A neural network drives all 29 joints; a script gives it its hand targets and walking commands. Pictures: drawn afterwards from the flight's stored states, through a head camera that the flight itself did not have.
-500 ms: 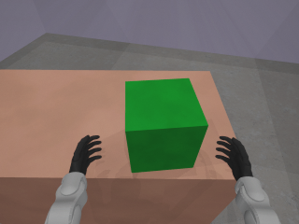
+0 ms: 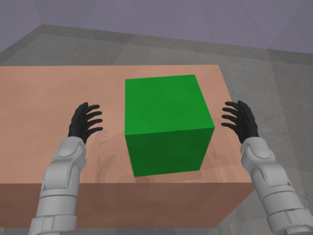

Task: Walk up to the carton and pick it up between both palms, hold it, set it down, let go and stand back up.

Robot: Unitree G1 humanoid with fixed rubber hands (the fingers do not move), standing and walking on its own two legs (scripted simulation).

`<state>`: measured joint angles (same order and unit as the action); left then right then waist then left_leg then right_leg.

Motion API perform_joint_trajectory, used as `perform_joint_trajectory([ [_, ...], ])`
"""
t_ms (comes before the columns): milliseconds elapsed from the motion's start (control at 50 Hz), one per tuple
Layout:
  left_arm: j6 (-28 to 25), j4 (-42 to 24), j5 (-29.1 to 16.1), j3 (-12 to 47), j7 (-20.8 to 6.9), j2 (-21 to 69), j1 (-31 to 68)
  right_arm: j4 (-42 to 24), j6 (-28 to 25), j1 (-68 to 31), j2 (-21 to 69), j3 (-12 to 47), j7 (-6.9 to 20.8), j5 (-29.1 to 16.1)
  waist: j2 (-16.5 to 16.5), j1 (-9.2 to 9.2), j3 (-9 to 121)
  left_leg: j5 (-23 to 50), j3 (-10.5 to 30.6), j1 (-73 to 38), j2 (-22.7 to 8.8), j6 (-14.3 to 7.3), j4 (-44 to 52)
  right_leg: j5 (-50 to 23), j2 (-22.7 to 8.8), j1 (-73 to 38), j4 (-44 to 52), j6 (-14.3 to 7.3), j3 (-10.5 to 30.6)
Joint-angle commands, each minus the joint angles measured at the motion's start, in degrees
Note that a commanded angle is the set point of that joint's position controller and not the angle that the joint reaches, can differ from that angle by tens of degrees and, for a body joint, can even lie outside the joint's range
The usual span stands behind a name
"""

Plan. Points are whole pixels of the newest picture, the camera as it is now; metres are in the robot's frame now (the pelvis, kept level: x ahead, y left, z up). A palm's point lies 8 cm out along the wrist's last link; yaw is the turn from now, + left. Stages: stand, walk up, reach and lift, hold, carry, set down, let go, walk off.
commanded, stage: reach and lift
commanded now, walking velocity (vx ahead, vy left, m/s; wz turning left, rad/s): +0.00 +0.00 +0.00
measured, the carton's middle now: (163, 126) +0.44 +0.01 -0.01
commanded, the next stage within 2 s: none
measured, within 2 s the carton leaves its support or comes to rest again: neither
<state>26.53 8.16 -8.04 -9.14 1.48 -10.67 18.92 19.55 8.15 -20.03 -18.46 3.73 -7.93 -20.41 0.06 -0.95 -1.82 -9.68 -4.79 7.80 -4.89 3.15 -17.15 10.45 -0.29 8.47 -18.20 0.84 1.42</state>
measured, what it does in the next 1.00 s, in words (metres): stands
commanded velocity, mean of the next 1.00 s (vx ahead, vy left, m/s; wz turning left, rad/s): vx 0.00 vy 0.00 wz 0.00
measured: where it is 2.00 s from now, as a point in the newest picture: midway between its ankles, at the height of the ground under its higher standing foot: outside the picture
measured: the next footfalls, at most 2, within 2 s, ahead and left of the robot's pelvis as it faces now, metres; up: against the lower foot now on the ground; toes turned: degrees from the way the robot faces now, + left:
none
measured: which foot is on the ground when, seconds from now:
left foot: down 0.00-1.00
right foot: down 0.00-1.00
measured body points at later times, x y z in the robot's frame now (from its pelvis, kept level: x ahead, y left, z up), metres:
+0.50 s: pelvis +0.00 +0.00 +0.00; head +0.03 +0.01 +0.45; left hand +0.42 +0.22 +0.15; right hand +0.44 -0.20 +0.14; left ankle -0.01 +0.15 -0.75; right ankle -0.01 -0.13 -0.75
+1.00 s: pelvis +0.01 +0.00 +0.00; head +0.04 +0.01 +0.44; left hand +0.43 +0.22 +0.09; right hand +0.46 -0.17 +0.09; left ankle -0.01 +0.15 -0.75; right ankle -0.01 -0.13 -0.75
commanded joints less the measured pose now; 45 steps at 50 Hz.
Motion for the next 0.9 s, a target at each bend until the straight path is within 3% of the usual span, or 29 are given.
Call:
perform_joint_trajectory([
  [0, -1.10, -11.34, -0.06, -2.50, 0.10, -9.14, 22.63, -9.65, -1.32, -25.06, -9.28, -3.96, -0.31, -1.07, 0.44, 0.29, 24.64, 21.10, 0.08, -12.21, 6.00, -0.27, -3.24, -25.22, 4.35, -3.54, 0.04, 1.89, -1.91],
  [280, 1.89, -1.75, -1.71, -1.47, 1.36, -14.23, 39.23, 0.39, 2.70, -42.75, -13.75, -3.82, 0.77, -4.32, 0.01, 0.46, 32.37, 22.80, 1.19, -10.96, 5.48, -0.61, -5.21, -28.19, 4.51, -2.44, -0.99, 2.20, -2.69],
  [580, -1.76, 16.85, -4.28, 2.81, 2.69, -18.03, 57.89, 18.13, 3.22, -61.76, -15.94, -2.48, 3.03, -6.00, -0.09, 0.25, 39.18, 22.69, 2.14, -7.92, 5.18, -0.76, -7.30, -28.90, 4.48, 0.36, -1.51, 2.30, -3.54],
  [640, -2.06, 23.54, -4.40, 3.48, 2.34, -17.34, 59.87, 25.35, 3.87, -63.23, -14.40, -1.87, 3.75, -5.43, 0.13, 0.30, 36.92, 19.08, 2.02, -5.31, 5.37, -0.66, -6.96, -25.48, 4.43, 0.48, -1.68, 2.10, -3.75],
  [740, -6.19, 30.63, -3.46, 4.30, 2.14, -15.72, 59.80, 30.99, 1.52, -63.64, -12.43, -1.51, 4.12, -4.06, 0.24, 0.49, 37.14, 20.96, 2.43, -4.38, 5.29, -0.29, -7.84, -26.90, 4.40, 0.51, -2.32, 2.19, -4.06],
  [880, -17.17, 36.24, 1.28, 3.03, 1.14, -11.29, 53.61, 34.67, -7.62, -56.21, -8.68, -2.61, 3.98, 0.91, -1.07, 0.22, 39.24, 30.02, 2.42, -5.84, 5.02, 1.40, -10.14, -31.41, 4.76, 1.22, -2.28, 1.86, -5.03],
])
